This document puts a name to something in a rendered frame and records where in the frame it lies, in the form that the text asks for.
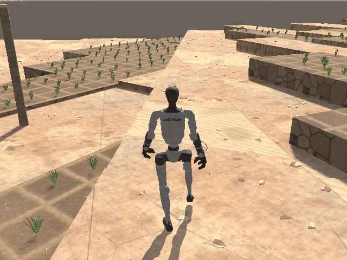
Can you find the right robot upper arm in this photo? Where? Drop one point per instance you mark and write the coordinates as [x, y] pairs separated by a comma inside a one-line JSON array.
[[192, 124]]

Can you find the left robot foot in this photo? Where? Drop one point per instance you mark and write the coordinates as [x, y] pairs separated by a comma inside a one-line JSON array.
[[168, 226]]

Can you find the robot right hand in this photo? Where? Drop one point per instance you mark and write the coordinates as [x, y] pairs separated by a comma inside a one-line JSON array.
[[202, 160]]

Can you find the robot right forearm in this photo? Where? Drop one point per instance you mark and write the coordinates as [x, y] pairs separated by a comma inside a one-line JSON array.
[[199, 147]]

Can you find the robot head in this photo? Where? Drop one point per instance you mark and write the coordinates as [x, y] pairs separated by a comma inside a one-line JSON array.
[[172, 94]]

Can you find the robot left hand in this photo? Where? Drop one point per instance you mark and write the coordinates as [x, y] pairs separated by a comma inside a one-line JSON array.
[[150, 150]]

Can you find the robot left forearm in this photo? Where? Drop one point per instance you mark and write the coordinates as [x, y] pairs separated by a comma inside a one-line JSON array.
[[147, 143]]

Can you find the left robot upper arm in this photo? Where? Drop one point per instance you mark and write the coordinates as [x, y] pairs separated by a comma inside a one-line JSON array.
[[153, 123]]

